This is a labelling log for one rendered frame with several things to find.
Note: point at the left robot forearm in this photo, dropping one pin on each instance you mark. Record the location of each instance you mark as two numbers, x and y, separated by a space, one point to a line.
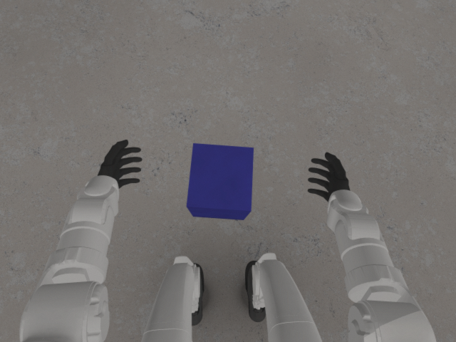
83 245

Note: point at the robot right hand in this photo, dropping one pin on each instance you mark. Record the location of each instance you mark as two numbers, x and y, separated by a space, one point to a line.
336 176

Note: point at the robot left hand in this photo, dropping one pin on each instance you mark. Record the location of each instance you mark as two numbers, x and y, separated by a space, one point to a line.
113 162

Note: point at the robot left shin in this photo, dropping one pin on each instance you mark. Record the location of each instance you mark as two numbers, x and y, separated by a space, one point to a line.
185 259

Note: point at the carton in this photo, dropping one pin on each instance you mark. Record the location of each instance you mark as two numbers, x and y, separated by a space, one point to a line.
220 183

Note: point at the right robot upper arm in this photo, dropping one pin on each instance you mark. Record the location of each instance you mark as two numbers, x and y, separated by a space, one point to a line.
387 321

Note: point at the robot left foot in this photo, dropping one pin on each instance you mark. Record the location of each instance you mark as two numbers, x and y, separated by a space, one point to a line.
197 315

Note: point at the right robot forearm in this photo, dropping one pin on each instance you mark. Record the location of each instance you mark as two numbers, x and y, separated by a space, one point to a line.
370 274

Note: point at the left robot upper arm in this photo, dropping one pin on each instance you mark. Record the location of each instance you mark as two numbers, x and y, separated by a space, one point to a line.
68 312

